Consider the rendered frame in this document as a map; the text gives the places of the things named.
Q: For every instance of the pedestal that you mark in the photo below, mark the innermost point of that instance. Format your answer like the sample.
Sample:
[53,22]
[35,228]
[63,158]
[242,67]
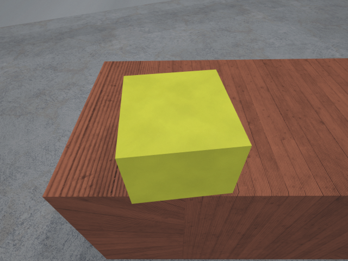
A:
[291,198]

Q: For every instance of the carton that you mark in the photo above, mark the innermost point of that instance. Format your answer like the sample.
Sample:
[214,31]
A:
[179,136]

